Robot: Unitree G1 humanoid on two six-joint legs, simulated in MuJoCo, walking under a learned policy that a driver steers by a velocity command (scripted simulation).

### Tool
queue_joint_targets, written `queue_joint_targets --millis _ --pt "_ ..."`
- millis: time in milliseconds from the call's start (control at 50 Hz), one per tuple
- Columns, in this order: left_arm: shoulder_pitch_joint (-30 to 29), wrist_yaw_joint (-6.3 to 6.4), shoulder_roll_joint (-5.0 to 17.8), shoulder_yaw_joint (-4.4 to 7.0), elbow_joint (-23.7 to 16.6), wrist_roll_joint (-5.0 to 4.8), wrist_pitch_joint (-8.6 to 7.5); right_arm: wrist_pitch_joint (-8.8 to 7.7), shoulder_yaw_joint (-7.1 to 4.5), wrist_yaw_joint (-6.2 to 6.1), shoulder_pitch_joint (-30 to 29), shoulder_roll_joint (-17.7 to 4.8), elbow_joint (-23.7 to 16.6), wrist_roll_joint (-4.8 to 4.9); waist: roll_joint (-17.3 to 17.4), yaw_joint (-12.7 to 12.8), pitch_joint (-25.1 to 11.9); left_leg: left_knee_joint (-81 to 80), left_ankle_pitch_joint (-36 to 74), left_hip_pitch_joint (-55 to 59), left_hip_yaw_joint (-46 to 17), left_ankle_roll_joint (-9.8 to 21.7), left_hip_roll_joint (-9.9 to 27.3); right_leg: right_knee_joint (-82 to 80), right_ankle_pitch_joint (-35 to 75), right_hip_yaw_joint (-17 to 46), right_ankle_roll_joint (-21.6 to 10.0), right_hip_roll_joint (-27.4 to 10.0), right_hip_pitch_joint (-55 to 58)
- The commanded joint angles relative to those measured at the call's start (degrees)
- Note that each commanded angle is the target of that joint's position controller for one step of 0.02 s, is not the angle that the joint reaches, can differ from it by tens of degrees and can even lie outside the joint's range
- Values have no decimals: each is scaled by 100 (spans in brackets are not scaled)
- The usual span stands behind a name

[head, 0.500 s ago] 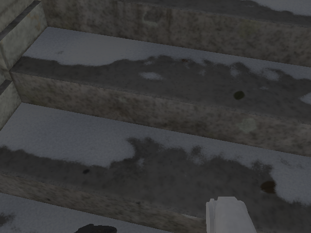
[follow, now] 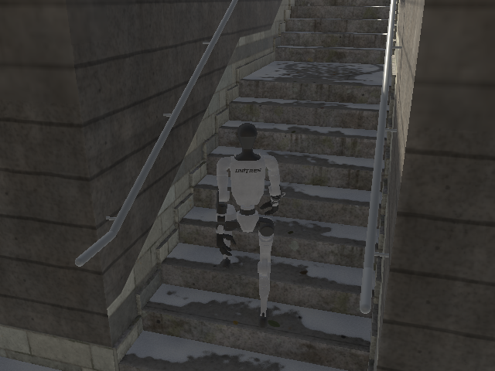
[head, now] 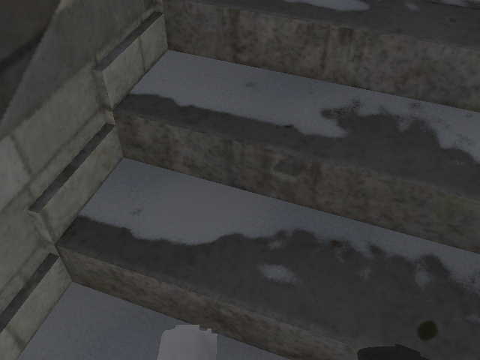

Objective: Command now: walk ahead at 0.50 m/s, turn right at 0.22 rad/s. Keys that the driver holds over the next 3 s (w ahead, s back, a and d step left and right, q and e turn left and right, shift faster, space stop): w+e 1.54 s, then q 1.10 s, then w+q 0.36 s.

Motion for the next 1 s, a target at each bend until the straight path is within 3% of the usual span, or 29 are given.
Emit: queue_joint_targets --millis 20,40,80,120,160,180,200,220,240,260,320,420,460,560,580,600,660,700,740,760,780,800,820,840,860,900,920,960,1000 --pt "894 -101 395 22 248 178 27 -91 132 -24 -1806 -221 -850 -46 -285 220 705 -1337 37 -1619 259 286 355 -1204 957 1999 -1075 -1361 984" --pt "845 -189 412 27 246 178 29 17 163 -43 -2042 -130 -998 -36 -606 116 847 -1834 547 -1148 386 327 490 -1663 1044 1960 -1125 -1492 554" --pt "-272 -448 621 56 -286 -280 -5 310 300 198 -2917 143 -1293 -153 -951 -182 781 -2708 -396 2796 988 2 242 -2955 1418 1177 -1223 -1517 -2536" --pt "-72 -410 1239 197 -434 -538 -257 254 141 275 -2296 -238 -961 26 -1041 -574 306 -3585 -619 3570 1382 -269 -447 -2061 6355 897 -1101 -1517 -1007" --pt "-100 -401 1852 455 -404 -542 -317 119 -19 243 -876 -526 -540 110 -1334 -1007 -528 -5033 -282 4975 1082 -119 -765 -577 9374 621 -597 -1573 413" --pt "612 -406 1229 387 -257 -260 -354 26 -23 215 238 -525 -165 100 -257 -971 -1882 -5015 1830 7811 -486 532 110 1210 7821 797 -321 -1244 -1596" --pt "745 -413 823 314 -454 -217 -308 124 -161 115 1772 -902 125 -18 1052 -1508 -2926 -7060 851 9375 -3159 1014 1209 2566 3767 1313 -311 -458 -2841" --pt "172 -510 789 467 -273 -466 -104 126 -389 51 2787 -1300 636 -60 1447 -1757 -2284 -8588 -1183 8295 -4931 1129 1765 5580 2009 1891 -262 -21 -3327" --pt "-361 -465 813 583 -362 -550 -57 -95 -464 -11 2567 -1478 1011 11 1207 -1543 -967 -8864 -2631 6988 -4483 628 1535 7318 2458 2078 -266 -59 -4147" --pt "-419 -368 503 524 -261 -464 -94 -246 -455 -60 1962 -1344 1171 161 1078 -1097 -377 -8631 -2373 6143 -3413 472 1508 8098 2546 1794 -358 -247 -4314" --pt "-1462 -224 254 383 -796 -437 57 -273 -15 17 675 486 1367 55 -363 -334 -348 -8849 -162 5664 -1983 433 1716 9274 2399 1672 -1042 -464 -4786" --pt "-2088 -410 255 272 -1118 -561 311 -470 -24 -82 650 586 1637 -113 7 156 440 -9611 710 5472 693 14 1014 9161 1627 1226 -1518 -452 -5704" --pt "-2617 -410 387 180 -1369 -623 354 -496 -49 -89 1114 266 1816 -359 381 -55 351 -10029 434 5821 1050 150 931 9785 1258 865 -1537 -480 -6146" --pt "-3945 -199 352 -131 -2184 -711 423 -445 29 -54 3058 87 2659 -742 -59 -530 507 -10221 926 8202 1071 132 1247 9244 944 792 -1702 -752 -8496" --pt "-4388 -170 628 -90 -2406 -732 438 -421 71 21 3239 63 2655 -835 -289 -672 425 -10453 643 8125 1228 94 1201 8189 1598 493 -1627 -843 -8228" --pt "-4577 -147 615 -74 -2427 -746 503 -396 85 17 3498 102 2638 -789 -6 -762 484 -10539 890 8059 1330 111 1158 7908 1982 351 -1513 -873 -8054" --pt "-5416 -314 328 -145 -2653 -563 853 -379 39 190 3067 -140 2298 -202 246 -773 540 -11317 2494 6802 2098 293 1265 6171 203 -678 -996 -734 -5485" --pt "-5004 -372 500 0 -2638 -640 729 -609 -110 195 3148 -872 2184 -144 387 -358 475 -10509 7294 7501 2273 136 1480 5461 176 -876 -891 -128 -4392" --pt "-3590 -331 782 184 -2340 -738 612 -714 -277 251 2989 -1471 2166 -169 1272 328 25 -9463 9933 8141 2252 124 1675 4104 539 -851 -1012 527 -2856" --pt "-2668 -166 1206 293 -2100 -786 566 -801 -276 279 3189 -1208 2056 -394 753 298 -953 -8234 9388 6612 2043 -319 1388 4508 2434 104 -1382 303 -389" --pt "-1511 -68 1464 444 -1769 -706 592 -766 -337 403 3066 -1325 1965 -397 385 673 -1410 -6989 7072 5333 1711 -464 911 3341 2004 1092 -1399 245 1156" --pt "-501 44 1820 592 -1284 -471 660 -619 -332 589 2706 -944 1846 -363 -348 828 -1182 -5455 2231 3753 1179 -667 191 1537 1476 2860 -1638 -376 2069" --pt "-119 55 2312 801 -1219 -405 675 -502 -409 675 2255 -775 1636 82 -463 853 -1146 -2751 1208 3318 -125 -825 -361 182 281 4889 -1743 -1077 1169" --pt "-490 139 2145 842 -1115 -380 515 -445 -422 582 2036 -435 1608 39 -402 595 -670 -1357 1659 3051 -952 -773 -429 -25 91 4872 -1552 -1107 142" --pt "-955 111 1583 712 -1008 -489 366 -490 -365 470 1814 -196 1551 -95 -299 311 -95 -495 1710 2726 -1076 -656 -425 205 -239 4437 -1632 -977 -767" --pt "-1739 -26 778 457 -844 -509 263 -499 -220 266 1294 47 1120 -80 -104 -295 -24 560 1325 1869 -1145 -213 -667 99 497 4067 -1787 -903 -1258" --pt "-2205 -88 382 309 -876 -377 278 -429 -216 223 1388 6 1076 24 106 -528 -111 661 1513 1689 -1167 -60 -571 -98 489 3726 -1742 -877 -1601" --pt "-2549 -129 516 270 -817 -344 165 -180 -245 159 1297 -267 975 -52 302 -883 130 -137 757 1565 -621 -234 -283 -271 740 2688 -1523 -726 -2140" --pt "-2010 -61 738 285 -703 -203 58 -169 -197 36 963 -376 694 34 -363 -698 175 416 211 1496 -137 -352 -311 -509 772 2000 -1233 -354 -2350"
Next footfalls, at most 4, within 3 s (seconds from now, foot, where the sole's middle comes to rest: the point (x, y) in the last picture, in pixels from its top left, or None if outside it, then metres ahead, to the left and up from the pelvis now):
0.16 left None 0.33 0.16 -0.60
0.74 right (343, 291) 0.59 -0.15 -0.43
1.22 left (311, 127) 0.95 -0.07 -0.26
1.78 right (457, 143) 0.92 -0.43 -0.26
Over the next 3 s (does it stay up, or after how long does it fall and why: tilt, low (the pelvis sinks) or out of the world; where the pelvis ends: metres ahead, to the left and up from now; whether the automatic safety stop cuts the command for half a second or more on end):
stays up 0.93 -0.32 0.51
